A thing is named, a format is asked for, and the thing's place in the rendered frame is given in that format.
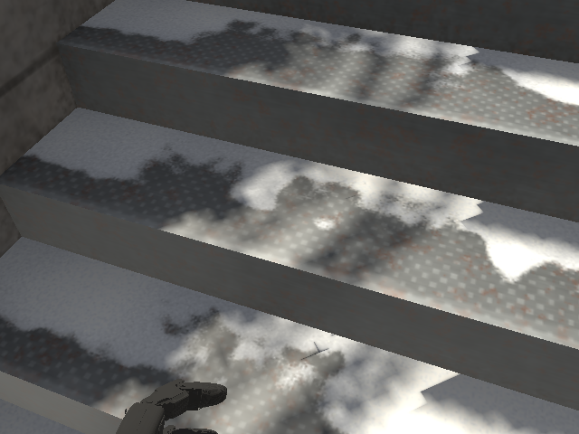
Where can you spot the robot left hand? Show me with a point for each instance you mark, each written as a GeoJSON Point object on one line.
{"type": "Point", "coordinates": [168, 402]}

